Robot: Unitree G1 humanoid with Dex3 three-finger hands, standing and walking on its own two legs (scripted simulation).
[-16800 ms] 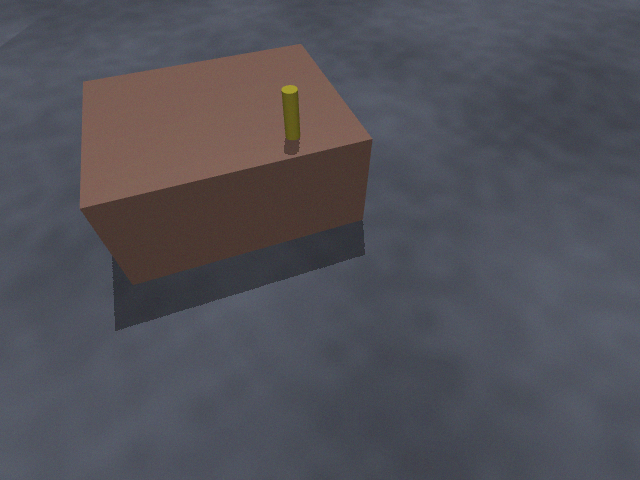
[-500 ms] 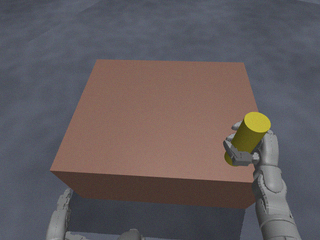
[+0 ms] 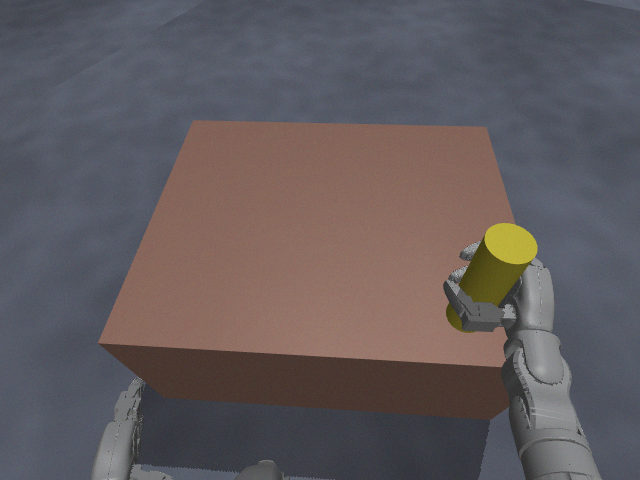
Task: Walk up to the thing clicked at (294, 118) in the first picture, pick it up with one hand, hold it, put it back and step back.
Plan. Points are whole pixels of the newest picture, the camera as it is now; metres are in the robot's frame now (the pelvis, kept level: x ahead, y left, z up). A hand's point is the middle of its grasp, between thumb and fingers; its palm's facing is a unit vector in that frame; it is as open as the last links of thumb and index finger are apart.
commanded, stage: hold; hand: right
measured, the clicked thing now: (484, 284) +0.33 -0.18 +0.05
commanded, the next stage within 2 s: crouch in 0.94 s
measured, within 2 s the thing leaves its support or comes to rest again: neither
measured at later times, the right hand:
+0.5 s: hand (472, 289) +0.33 -0.17 +0.04, palm faces +0.16 +0.99 +0.01, open 7.4 cm
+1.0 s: hand (475, 290) +0.33 -0.17 +0.04, palm faces +0.15 +0.99 +0.01, open 7.4 cm
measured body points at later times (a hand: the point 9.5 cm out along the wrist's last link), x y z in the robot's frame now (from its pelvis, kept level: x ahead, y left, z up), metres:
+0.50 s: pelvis +0.00 +0.01 +0.00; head +0.04 +0.00 +0.45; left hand +0.15 +0.27 -0.05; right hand +0.32 -0.22 +0.05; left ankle +0.04 +0.14 -0.71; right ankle -0.02 -0.11 -0.71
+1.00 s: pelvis +0.00 +0.00 +0.00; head +0.03 -0.01 +0.45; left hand +0.15 +0.26 -0.05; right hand +0.32 -0.22 +0.05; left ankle +0.04 +0.14 -0.71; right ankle -0.02 -0.11 -0.71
